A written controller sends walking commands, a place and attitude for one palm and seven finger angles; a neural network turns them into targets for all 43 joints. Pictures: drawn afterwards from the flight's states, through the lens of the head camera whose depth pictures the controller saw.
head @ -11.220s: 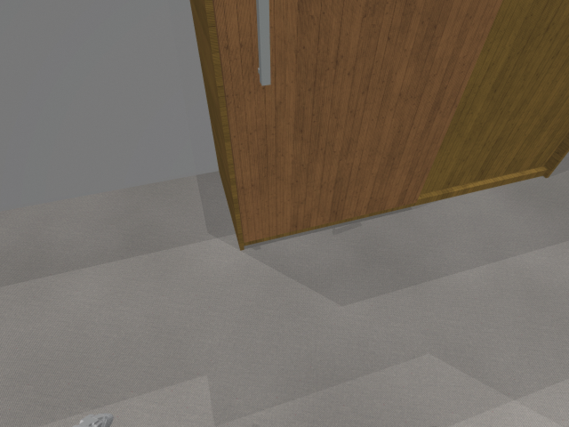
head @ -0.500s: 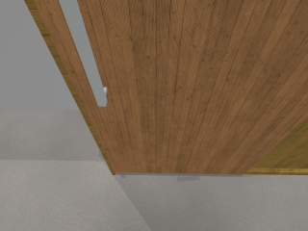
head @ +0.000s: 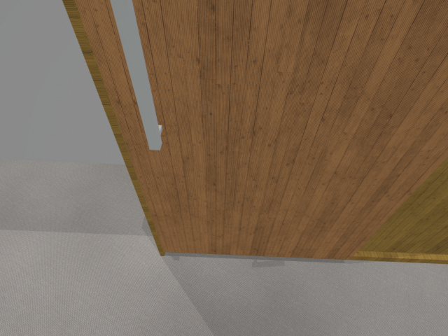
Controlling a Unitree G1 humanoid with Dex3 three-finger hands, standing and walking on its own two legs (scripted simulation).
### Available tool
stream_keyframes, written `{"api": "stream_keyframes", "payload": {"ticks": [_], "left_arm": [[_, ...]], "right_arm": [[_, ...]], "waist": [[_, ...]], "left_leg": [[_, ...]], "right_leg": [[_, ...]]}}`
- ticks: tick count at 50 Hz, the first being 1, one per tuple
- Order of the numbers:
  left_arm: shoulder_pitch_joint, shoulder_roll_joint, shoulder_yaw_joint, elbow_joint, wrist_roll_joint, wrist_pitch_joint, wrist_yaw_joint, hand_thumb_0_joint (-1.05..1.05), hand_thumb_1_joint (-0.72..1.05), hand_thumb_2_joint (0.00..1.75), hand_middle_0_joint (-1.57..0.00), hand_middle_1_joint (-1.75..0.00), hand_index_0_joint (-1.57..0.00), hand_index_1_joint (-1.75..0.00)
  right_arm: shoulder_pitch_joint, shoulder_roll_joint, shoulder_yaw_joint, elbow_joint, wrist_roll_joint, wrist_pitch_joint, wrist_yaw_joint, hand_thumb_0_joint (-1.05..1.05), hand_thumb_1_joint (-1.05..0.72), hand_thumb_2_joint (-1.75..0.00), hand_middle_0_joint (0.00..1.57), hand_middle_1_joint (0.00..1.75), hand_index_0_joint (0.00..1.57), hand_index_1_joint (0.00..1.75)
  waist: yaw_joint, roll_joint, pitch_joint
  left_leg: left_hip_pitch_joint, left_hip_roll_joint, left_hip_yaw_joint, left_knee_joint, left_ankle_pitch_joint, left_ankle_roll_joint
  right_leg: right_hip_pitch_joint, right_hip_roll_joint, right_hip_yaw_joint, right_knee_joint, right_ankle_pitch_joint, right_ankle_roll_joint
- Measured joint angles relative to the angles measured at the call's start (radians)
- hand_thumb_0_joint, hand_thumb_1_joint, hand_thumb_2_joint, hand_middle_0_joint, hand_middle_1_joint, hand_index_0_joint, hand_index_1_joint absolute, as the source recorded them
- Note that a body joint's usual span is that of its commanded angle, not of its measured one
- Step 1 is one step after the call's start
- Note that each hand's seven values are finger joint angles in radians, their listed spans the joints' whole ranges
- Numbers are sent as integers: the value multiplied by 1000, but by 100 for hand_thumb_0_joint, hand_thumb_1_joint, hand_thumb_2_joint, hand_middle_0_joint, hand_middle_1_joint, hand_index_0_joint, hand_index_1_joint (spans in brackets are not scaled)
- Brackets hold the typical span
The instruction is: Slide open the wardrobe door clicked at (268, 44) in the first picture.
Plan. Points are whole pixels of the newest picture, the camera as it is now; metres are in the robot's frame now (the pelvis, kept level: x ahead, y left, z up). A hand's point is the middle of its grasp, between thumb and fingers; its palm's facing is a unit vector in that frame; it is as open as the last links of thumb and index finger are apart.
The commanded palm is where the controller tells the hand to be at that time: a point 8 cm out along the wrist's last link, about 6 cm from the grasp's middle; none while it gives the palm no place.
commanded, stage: come to a stop and stand still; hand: left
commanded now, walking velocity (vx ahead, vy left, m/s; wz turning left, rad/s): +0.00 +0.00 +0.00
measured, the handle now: (144, 80) +0.53 +0.20 +0.18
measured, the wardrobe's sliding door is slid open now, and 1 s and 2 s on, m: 0.00 0.00 0.00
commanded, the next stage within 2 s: look again from close up in 0.52 s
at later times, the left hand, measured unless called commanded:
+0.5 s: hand out of the picture +0.02 +0.21 -0.17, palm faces +0.02 -0.97 -0.22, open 7.4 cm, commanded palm none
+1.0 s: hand out of the picture +0.03 +0.19 -0.18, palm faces +0.01 -0.98 -0.19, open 7.4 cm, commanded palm none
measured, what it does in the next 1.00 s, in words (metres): stands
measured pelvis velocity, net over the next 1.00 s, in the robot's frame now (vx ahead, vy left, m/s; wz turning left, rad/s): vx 0.02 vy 0.02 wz -0.02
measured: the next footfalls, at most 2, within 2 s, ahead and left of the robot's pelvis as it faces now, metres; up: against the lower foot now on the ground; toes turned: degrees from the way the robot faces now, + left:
none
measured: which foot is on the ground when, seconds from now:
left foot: down 0.00-1.00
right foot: down 0.00-1.00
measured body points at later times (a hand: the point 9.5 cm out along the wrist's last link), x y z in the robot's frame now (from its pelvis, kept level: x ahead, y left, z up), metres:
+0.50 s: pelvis +0.00 +0.03 +0.00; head +0.00 +0.02 +0.45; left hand +0.02 +0.26 -0.15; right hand +0.01 -0.19 -0.17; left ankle +0.01 +0.13 -0.74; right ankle +0.02 -0.10 -0.74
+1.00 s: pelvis +0.02 +0.02 +0.00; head +0.04 +0.02 +0.45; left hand +0.03 +0.24 -0.16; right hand +0.03 -0.20 -0.16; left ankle +0.01 +0.13 -0.74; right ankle +0.02 -0.10 -0.74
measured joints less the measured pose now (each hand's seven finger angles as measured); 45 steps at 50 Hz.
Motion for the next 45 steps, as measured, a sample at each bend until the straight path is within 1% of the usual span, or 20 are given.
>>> {"api": "stream_keyframes", "payload": {"ticks": [2,4,6,9,13,17,20,28,45], "left_arm": [[10,-7,-2,9,0,-2,1,1,91,90,-20,-30,-20,-30],[18,-22,-13,14,2,-13,13,1,91,90,-20,-30,-20,-30],[31,-34,-19,17,4,-22,12,1,91,90,-20,-30,-20,-30],[37,-39,-18,20,4,-16,11,1,90,90,-21,-30,-20,-30],[24,-34,-15,5,4,-11,10,1,90,90,-21,-30,-20,-30],[14,-21,-11,-16,6,-11,13,1,91,90,-20,-30,-20,-30],[12,-11,-8,-28,6,-12,12,1,91,90,-20,-30,-20,-30],[4,3,-9,-28,4,-13,9,1,91,90,-20,-30,-20,-30],[-8,-8,-14,0,3,-15,8,1,91,90,-20,-30,-20,-30]], "right_arm": [[6,6,1,6,1,-1,-1,0,-91,-89,20,30,20,30],[5,-1,1,-8,3,6,5,0,-91,-89,20,30,20,30],[3,-12,-2,-35,0,12,9,0,-91,-89,20,30,20,30],[7,-16,-2,-68,-2,0,9,0,-91,-89,20,30,20,30],[3,-11,6,-94,-4,-10,4,0,-91,-89,19,30,20,30],[-6,-23,8,-90,-8,-3,0,2,-94,-89,20,30,20,30],[-14,-33,6,-92,-6,-6,2,2,-94,-89,20,30,20,30],[-43,-45,8,-86,-1,-17,4,1,-92,-89,20,30,20,30],[-83,-38,7,-40,3,-17,-1,0,-92,-89,20,30,20,30]], "waist": [[1,-1,1],[1,18,2],[-11,36,-3],[-23,41,-20],[-16,46,-40],[-5,45,-52],[-3,42,-52],[-1,29,-31],[5,12,-4]], "left_leg": [[0,-1,0,0,0,1],[-39,10,-8,60,-29,2],[-66,9,-19,110,-48,8],[-73,-7,-16,138,-71,22],[-60,-25,-7,132,-73,36],[-42,-41,2,105,-63,45],[-33,-47,9,84,-54,48],[-14,-47,15,49,-42,47],[19,-31,15,24,-49,32]], "right_leg": [[1,-1,0,-2,1,1],[-13,8,-5,6,3,4],[-30,9,-6,35,-10,7],[-43,-9,-1,79,-36,18],[-40,-27,9,91,-44,32],[-34,-42,18,85,-43,39],[-32,-46,24,75,-38,43],[-18,-44,30,47,-28,46],[14,-25,28,17,-31,36]]}}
